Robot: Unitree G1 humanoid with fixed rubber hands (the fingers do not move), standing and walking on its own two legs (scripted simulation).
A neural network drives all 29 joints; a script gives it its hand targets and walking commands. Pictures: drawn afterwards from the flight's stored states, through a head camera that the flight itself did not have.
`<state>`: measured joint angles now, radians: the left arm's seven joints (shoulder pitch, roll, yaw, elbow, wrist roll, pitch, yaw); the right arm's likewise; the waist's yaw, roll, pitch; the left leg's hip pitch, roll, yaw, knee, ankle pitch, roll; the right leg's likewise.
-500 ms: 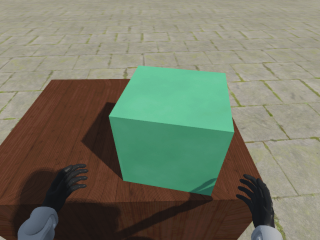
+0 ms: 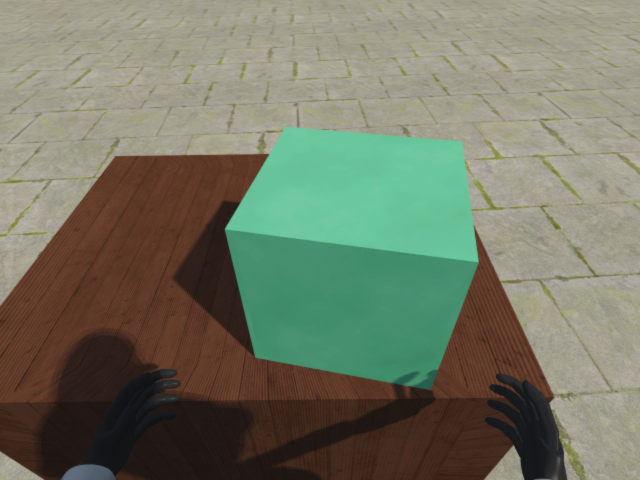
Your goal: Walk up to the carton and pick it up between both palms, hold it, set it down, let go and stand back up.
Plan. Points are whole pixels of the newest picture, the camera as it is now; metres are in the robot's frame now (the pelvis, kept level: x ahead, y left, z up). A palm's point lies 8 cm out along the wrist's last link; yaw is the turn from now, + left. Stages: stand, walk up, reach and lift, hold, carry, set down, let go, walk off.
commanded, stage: set down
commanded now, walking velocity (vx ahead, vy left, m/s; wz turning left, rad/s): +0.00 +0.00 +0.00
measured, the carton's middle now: (355, 253) +0.48 +0.00 +0.02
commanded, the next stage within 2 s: let go in 1.64 s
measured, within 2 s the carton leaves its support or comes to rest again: neither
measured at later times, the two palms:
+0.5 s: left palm (144, 449) +0.17 +0.25 -0.02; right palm (542, 473) +0.17 -0.21 -0.02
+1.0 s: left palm (165, 456) +0.17 +0.23 -0.04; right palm (549, 479) +0.17 -0.23 -0.04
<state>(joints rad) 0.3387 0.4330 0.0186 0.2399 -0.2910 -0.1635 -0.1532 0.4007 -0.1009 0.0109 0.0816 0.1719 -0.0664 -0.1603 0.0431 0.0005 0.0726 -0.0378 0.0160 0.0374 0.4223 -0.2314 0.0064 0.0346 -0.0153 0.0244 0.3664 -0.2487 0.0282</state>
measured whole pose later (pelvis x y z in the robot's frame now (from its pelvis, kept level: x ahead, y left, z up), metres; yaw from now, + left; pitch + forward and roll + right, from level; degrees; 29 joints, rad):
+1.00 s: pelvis +0.01 -0.02 +0.00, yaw -1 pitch -6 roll +0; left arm 0.26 0.29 0.03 0.44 -0.11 0.01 -0.09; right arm 0.28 -0.15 0.00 0.50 0.07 -0.18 -0.06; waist 0.03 -0.01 0.04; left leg -0.03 0.04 0.05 0.34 -0.21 -0.02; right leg 0.02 0.00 0.03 0.32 -0.24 0.00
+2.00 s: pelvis +0.01 -0.03 +0.00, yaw +0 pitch -5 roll +0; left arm 0.20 0.22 0.02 0.49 0.01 0.12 -0.01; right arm 0.16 -0.19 -0.01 0.74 0.03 -0.22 0.01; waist 0.01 -0.02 0.05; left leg -0.08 0.05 0.02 0.39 -0.22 -0.04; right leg -0.03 0.02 -0.01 0.39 -0.27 -0.02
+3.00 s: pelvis -0.02 +0.00 +0.00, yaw +1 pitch -4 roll +0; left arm 0.18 0.40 0.01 1.00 0.02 -0.02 0.00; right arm 0.11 -0.40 0.02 1.06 -0.02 -0.02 0.01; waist 0.01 0.00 0.04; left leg -0.14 -0.01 0.02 0.36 -0.15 0.01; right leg -0.09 -0.04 0.00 0.35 -0.20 0.04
